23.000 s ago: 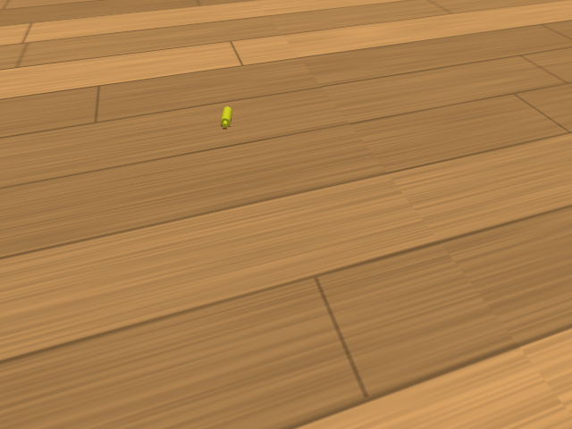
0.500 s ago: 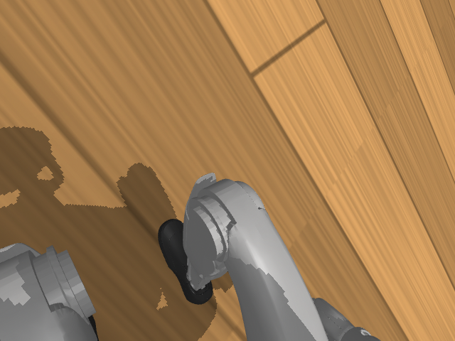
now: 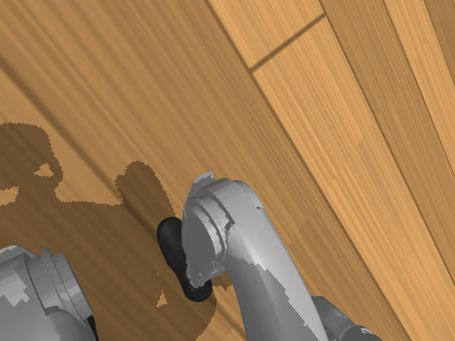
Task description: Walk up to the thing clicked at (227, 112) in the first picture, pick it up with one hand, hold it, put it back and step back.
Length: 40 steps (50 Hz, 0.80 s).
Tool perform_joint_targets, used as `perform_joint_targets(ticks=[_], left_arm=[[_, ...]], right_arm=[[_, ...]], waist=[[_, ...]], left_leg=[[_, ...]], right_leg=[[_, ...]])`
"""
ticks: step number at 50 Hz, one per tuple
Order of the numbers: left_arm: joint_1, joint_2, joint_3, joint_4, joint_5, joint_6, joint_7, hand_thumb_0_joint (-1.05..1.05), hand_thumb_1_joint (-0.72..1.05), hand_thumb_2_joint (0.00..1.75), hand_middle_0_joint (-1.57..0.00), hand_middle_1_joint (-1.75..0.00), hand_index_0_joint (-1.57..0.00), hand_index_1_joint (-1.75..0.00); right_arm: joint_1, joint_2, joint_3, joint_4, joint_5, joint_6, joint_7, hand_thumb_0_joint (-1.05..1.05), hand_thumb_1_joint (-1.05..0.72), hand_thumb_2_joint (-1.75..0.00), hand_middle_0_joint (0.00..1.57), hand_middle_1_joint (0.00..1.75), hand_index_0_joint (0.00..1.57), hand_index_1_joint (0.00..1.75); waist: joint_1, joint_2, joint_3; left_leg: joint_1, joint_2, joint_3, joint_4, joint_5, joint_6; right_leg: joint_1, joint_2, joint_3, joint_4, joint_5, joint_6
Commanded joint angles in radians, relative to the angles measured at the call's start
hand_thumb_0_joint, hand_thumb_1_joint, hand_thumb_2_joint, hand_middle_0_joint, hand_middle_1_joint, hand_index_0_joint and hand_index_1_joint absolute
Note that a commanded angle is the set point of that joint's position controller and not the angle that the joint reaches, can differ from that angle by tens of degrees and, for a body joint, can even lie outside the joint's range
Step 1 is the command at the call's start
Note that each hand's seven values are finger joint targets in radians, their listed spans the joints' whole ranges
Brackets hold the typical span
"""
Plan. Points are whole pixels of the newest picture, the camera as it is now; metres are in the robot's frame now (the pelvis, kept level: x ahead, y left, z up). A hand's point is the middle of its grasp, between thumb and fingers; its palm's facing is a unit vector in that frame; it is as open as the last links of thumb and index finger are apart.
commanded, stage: close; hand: left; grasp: from above
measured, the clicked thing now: out of the picture +0.47 +0.38 -0.28
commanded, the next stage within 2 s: settle in 0.34 s
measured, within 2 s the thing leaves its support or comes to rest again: leaves its support in 0.80 s
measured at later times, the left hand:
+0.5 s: hand out of the picture +0.47 +0.35 -0.26, palm faces -0.45 -0.15 -0.88, open 8.7 cm
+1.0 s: hand out of the picture +0.47 +0.36 -0.21, palm faces -0.41 -0.13 -0.90, open 8.7 cm
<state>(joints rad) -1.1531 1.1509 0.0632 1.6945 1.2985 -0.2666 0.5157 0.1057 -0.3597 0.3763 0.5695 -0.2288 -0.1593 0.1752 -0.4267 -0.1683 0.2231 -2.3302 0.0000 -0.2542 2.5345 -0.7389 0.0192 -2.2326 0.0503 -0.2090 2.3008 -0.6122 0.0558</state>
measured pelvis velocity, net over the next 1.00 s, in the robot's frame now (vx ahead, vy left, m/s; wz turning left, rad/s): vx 0.01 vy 0.00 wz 0.03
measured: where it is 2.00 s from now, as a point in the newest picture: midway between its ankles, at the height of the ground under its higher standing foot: (142, 309)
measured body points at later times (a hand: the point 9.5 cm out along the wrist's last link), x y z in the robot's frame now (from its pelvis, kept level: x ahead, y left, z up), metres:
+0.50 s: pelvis +0.00 +0.00 +0.00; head +0.29 +0.15 +0.30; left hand +0.48 +0.35 -0.21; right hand +0.06 -0.24 -0.04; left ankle +0.06 +0.12 -0.28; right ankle +0.13 -0.11 -0.28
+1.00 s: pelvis +0.01 +0.00 +0.01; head +0.28 +0.14 +0.33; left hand +0.49 +0.37 -0.16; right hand +0.09 -0.26 -0.05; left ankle +0.06 +0.12 -0.28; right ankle +0.13 -0.11 -0.28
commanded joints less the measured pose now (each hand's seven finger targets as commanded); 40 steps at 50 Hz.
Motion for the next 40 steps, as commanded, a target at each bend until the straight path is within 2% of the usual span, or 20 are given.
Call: perform_joint_targets(ticks=[1,5,9,13,14,16,18,20,22,23,25,26,28,30,32,33,34,35,39,40], left_arm=[[-0.209,0.209,0.007,-0.116,-0.01,-0.012,0.021,0.0,0.48,0.36,-0.78,-0.55,-0.83,-0.5],[-0.203,0.2,-0.002,-0.102,-0.001,-0.014,0.027,0.0,0.54,0.4,-0.84,-0.55,-0.88,-0.51],[-0.218,0.226,0.011,-0.136,0.007,-0.015,0.035,0.0,0.65,0.4,-0.92,-0.54,-0.96,-0.49],[-0.194,0.188,-0.009,-0.076,0.0,-0.006,0.042,0.0,0.69,0.42,-0.97,-0.52,-1.0,-0.48],[-0.242,0.205,0.002,-0.144,-0.001,-0.012,0.044,0.0,0.71,0.42,-0.98,-0.51,-1.02,-0.47],[-0.198,0.168,-0.019,-0.068,0.003,0.002,0.036,0.0,0.71,0.39,-0.98,-0.51,-1.02,-0.47],[-0.207,0.194,-0.012,-0.078,0.002,-0.001,0.04,0.0,0.74,0.42,-1.01,-0.51,-1.04,-0.47],[-0.257,0.251,0.02,-0.157,0.009,-0.003,0.047,0.0,0.77,0.41,-1.03,-0.5,-1.07,-0.46],[-0.224,0.216,0.006,-0.098,0.01,0.005,0.043,0.0,0.77,0.37,-1.02,-0.49,-1.07,-0.45],[-0.225,0.207,0.004,-0.098,0.009,0.005,0.045,0.0,0.69,0.38,-1.01,-0.51,-1.06,-0.46],[-0.237,0.21,0.006,-0.109,0.008,0.006,0.04,0.0,0.68,0.39,-1.02,-0.48,-1.06,-0.44],[-0.247,0.239,0.021,-0.13,0.009,0.009,0.039,0.0,0.69,0.37,-1.02,-0.47,-1.07,-0.43],[-0.239,0.239,0.033,-0.134,0.012,0.02,0.031,0.0,0.69,0.36,-1.02,-0.45,-1.07,-0.41],[-0.246,0.23,0.026,-0.166,0.004,0.024,0.024,0.0,0.69,0.37,-1.04,-0.45,-1.08,-0.41],[-0.269,0.265,0.048,-0.251,0.008,0.027,0.019,0.0,0.72,0.38,-1.06,-0.44,-1.1,-0.41],[-0.279,0.257,0.048,-0.309,0.008,0.025,0.012,0.0,0.73,0.39,-1.07,-0.44,-1.11,-0.41],[-0.221,0.241,0.051,-0.259,0.008,0.036,0.005,0.0,0.73,0.38,-1.07,-0.43,-1.11,-0.4],[-0.263,0.234,0.045,-0.33,-0.002,0.031,-0.002,0.0,0.75,0.39,-1.08,-0.44,-1.11,-0.41],[-0.234,0.255,0.092,-0.442,-0.022,0.036,-0.019,0.0,0.82,0.38,-1.13,-0.42,-1.17,-0.39],[-0.217,0.239,0.09,-0.443,-0.027,0.04,-0.03,0.0,0.84,0.37,-1.14,-0.42,-1.18,-0.38]], right_arm=[[0.21,-0.343,-0.101,0.025,0.001,0.007,-0.018,0.0,-0.9,-0.9,0.2,0.3,0.2,0.3],[0.192,-0.348,-0.103,0.021,0.002,0.012,-0.021,0.0,-0.9,-0.9,0.2,0.3,0.2,0.3],[0.197,-0.341,-0.102,0.023,0.001,0.015,-0.022,0.0,-0.89,-0.9,0.2,0.3,0.2,0.3],[0.201,-0.332,-0.096,0.029,-0.003,0.014,-0.019,0.0,-0.9,-0.9,0.2,0.3,0.2,0.3],[0.203,-0.347,-0.107,0.032,-0.001,0.014,-0.02,0.0,-0.89,-0.9,0.2,0.3,0.2,0.3],[0.197,-0.342,-0.094,0.023,-0.002,0.007,-0.017,0.0,-0.9,-0.9,0.2,0.3,0.2,0.3],[0.188,-0.345,-0.1,0.021,0.002,0.009,-0.02,0.0,-0.9,-0.9,0.2,0.3,0.2,0.3],[0.198,-0.351,-0.1,0.031,-0.002,0.009,-0.021,0.0,-0.9,-0.9,0.2,0.3,0.2,0.3],[0.197,-0.351,-0.11,0.026,0.0,0.009,-0.017,0.0,-0.9,-0.9,0.2,0.3,0.2,0.3],[0.198,-0.346,-0.098,0.023,0.0,0.01,-0.015,0.0,-0.92,-0.9,0.2,0.3,0.2,0.3],[0.192,-0.351,-0.098,0.02,0.005,0.009,-0.017,0.0,-0.91,-0.9,0.2,0.3,0.2,0.3],[0.198,-0.349,-0.105,0.023,0.003,0.012,-0.018,0.0,-0.91,-0.9,0.2,0.3,0.2,0.3],[0.196,-0.356,-0.117,0.021,0.006,0.014,-0.018,0.0,-0.91,-0.9,0.2,0.3,0.2,0.3],[0.21,-0.351,-0.123,0.017,0.004,0.015,-0.016,0.0,-0.91,-0.9,0.2,0.3,0.2,0.3],[0.209,-0.35,-0.13,0.003,0.009,0.016,-0.017,0.0,-0.91,-0.9,0.2,0.3,0.2,0.3],[0.211,-0.352,-0.139,0.003,0.013,0.013,-0.016,0.0,-0.91,-0.9,0.2,0.3,0.2,0.3],[0.217,-0.35,-0.145,0.005,0.015,0.013,-0.013,0.0,-0.91,-0.9,0.2,0.3,0.2,0.3],[0.214,-0.347,-0.147,0.006,0.016,0.013,-0.011,0.0,-0.91,-0.9,0.2,0.3,0.2,0.3],[0.229,-0.342,-0.179,0.004,0.028,0.02,-0.004,0.0,-0.91,-0.9,0.2,0.3,0.2,0.3],[0.243,-0.339,-0.184,0.009,0.029,0.02,0.0,0.0,-0.91,-0.9,0.2,0.3,0.2,0.3]], waist=[[-0.056,0.597,-0.636],[-0.05,0.608,-0.641],[-0.037,0.622,-0.668],[-0.06,0.596,-0.629],[-0.055,0.621,-0.652],[-0.07,0.582,-0.592],[-0.061,0.576,-0.592],[-0.042,0.654,-0.662],[-0.05,0.631,-0.643],[-0.06,0.618,-0.637],[-0.059,0.628,-0.632],[-0.048,0.658,-0.666],[-0.031,0.685,-0.675],[-0.046,0.669,-0.685],[-0.015,0.701,-0.739],[-0.007,0.75,-0.764],[-0.006,0.732,-0.756],[-0.004,0.743,-0.773],[0.035,0.779,-0.869],[0.035,0.771,-0.851]], left_leg=[[0.488,0.049,0.063,-0.28,0.27,-0.021],[0.507,0.052,0.048,-0.285,0.29,-0.029],[0.514,0.049,0.058,-0.281,0.295,-0.025],[0.492,0.052,0.056,-0.287,0.288,-0.022],[0.519,0.053,0.05,-0.283,0.305,-0.025],[0.477,0.052,0.051,-0.271,0.295,-0.022],[0.461,0.05,0.052,-0.286,0.252,-0.02],[0.532,0.056,0.045,-0.296,0.297,-0.031],[0.519,0.056,0.041,-0.296,0.29,-0.03],[0.514,0.056,0.041,-0.292,0.298,-0.029],[0.516,0.056,0.035,-0.292,0.301,-0.034],[0.54,0.057,0.039,-0.3,0.302,-0.034],[0.564,0.058,0.032,-0.301,0.318,-0.041],[0.542,0.053,0.058,-0.298,0.298,-0.029],[0.559,0.05,0.068,-0.297,0.32,-0.031],[0.596,0.05,0.067,-0.296,0.357,-0.039],[0.61,0.051,0.064,-0.296,0.362,-0.038],[0.607,0.051,0.068,-0.291,0.384,-0.039],[0.631,0.039,0.094,-0.283,0.431,-0.037],[0.632,0.039,0.095,-0.284,0.442,-0.038]], right_leg=[[0.38,0.038,-0.072,-0.171,0.22,-0.076],[0.365,0.038,-0.083,-0.161,0.226,-0.082],[0.379,0.039,-0.076,-0.161,0.237,-0.08],[0.389,0.045,-0.079,-0.166,0.239,-0.075],[0.362,0.043,-0.083,-0.163,0.246,-0.076],[0.348,0.038,-0.079,-0.162,0.24,-0.077],[0.358,0.04,-0.077,-0.171,0.212,-0.077],[0.363,0.034,-0.078,-0.161,0.236,-0.08],[0.342,0.036,-0.082,-0.153,0.231,-0.081],[0.351,0.035,-0.083,-0.156,0.239,-0.078],[0.325,0.032,-0.083,-0.149,0.234,-0.081],[0.346,0.034,-0.079,-0.153,0.235,-0.081],[0.308,0.027,-0.081,-0.145,0.229,-0.088],[0.365,0.034,-0.069,-0.165,0.237,-0.081],[0.377,0.033,-0.064,-0.161,0.251,-0.088],[0.351,0.028,-0.065,-0.15,0.266,-0.094],[0.345,0.029,-0.063,-0.149,0.258,-0.095],[0.345,0.032,-0.066,-0.15,0.275,-0.096],[0.391,0.028,-0.053,-0.158,0.312,-0.101],[0.378,0.025,-0.048,-0.158,0.311,-0.103]])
